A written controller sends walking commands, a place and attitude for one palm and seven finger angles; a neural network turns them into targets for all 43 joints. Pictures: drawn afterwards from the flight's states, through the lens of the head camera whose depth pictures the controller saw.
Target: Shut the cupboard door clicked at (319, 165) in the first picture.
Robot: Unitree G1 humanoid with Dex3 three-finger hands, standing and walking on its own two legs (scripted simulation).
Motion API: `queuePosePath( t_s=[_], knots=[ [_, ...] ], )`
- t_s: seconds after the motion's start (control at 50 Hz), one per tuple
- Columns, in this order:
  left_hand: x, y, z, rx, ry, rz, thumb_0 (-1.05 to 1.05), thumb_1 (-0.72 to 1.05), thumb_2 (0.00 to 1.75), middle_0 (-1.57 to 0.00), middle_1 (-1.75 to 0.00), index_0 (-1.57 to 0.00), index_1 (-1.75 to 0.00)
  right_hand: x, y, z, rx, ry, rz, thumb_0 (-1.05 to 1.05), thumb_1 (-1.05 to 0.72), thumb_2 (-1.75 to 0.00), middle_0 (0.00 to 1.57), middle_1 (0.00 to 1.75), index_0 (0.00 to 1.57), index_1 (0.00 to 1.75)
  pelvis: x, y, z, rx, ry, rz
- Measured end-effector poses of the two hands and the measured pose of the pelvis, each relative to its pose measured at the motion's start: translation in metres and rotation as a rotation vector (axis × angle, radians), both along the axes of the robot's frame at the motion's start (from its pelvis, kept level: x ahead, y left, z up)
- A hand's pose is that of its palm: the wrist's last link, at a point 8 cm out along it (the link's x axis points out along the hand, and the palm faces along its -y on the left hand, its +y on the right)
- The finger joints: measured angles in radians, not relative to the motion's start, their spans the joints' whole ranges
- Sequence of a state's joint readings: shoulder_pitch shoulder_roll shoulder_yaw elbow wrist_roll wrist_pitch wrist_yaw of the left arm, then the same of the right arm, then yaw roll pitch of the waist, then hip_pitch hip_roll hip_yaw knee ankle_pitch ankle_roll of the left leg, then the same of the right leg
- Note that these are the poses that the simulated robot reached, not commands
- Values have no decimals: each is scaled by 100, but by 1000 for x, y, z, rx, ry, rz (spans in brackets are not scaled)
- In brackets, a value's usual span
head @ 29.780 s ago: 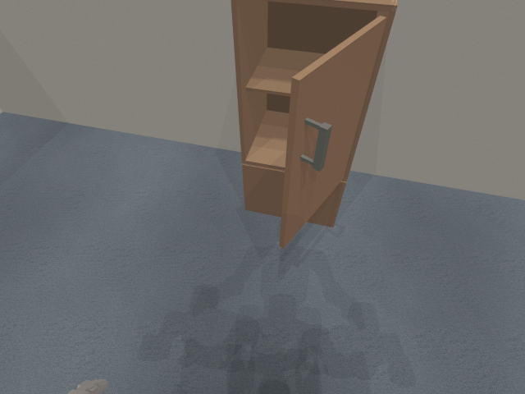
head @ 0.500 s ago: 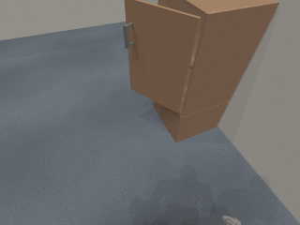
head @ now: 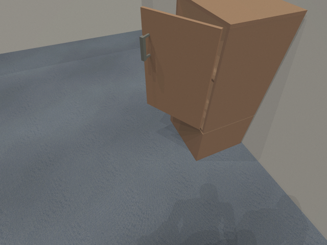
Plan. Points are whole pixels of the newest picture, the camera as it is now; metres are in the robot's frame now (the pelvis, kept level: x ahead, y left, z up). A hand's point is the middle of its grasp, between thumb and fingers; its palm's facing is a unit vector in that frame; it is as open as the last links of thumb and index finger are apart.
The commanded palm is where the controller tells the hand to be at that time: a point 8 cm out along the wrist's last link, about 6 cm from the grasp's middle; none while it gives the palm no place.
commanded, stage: let the arm hang, fingers relaxed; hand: left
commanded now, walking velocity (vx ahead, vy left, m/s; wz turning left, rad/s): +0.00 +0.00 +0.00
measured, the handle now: (145, 47) +0.99 +0.14 -0.01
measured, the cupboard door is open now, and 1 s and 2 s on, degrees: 31 31 31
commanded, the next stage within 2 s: look to check the result in 0.32 s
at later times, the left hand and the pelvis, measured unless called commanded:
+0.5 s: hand out of the picture +0.05 +0.22 -0.17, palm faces -0.02 -0.96 -0.28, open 7.4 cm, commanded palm none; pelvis +0.01 +0.00 +0.00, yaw +0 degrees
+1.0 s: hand out of the picture +0.10 +0.23 -0.16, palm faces -0.03 -0.94 -0.33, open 7.4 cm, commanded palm none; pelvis +0.03 -0.01 +0.01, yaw +0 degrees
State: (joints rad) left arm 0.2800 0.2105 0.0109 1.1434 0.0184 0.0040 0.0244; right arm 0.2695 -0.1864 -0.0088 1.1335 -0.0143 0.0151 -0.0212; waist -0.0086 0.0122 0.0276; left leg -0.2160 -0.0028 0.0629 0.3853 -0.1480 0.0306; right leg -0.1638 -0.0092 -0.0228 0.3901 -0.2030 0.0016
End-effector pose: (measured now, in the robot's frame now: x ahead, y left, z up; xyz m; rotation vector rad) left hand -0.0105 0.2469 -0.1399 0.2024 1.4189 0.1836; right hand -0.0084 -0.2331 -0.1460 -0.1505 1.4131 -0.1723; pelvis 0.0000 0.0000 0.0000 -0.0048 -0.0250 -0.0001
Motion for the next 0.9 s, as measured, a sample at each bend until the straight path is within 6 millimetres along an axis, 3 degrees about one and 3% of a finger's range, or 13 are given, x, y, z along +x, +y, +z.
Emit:
queuePosePath(
  t_s=[0.24, 0.62, 0.9],
  knots=[
    [45, -2, 0, -15, -103, -40, 1, 91, 90, -20, -30, -20, -30, 32, -9, 7, -30, -81, 10, 0, -91, -90, 20, 30, 20, 30, 6, 2, 1, 2, -4, -6],
    [62, 26, 12, 57, -84, -53, 1, 91, 90, -20, -30, -21, -30, 66, -41, 16, -86, -101, 43, 0, -91, -90, 21, 30, 20, 30, 19, -2, 4, 4, 1, -6],
    [95, 29, 20, 82, -139, -77, 1, 91, 90, -20, -30, -21, -30, 99, -59, 23, -112, -150, 66, 0, -91, -90, 21, 30, 20, 30, 30, -9, 5, 5, 3, -5]
  ],
)
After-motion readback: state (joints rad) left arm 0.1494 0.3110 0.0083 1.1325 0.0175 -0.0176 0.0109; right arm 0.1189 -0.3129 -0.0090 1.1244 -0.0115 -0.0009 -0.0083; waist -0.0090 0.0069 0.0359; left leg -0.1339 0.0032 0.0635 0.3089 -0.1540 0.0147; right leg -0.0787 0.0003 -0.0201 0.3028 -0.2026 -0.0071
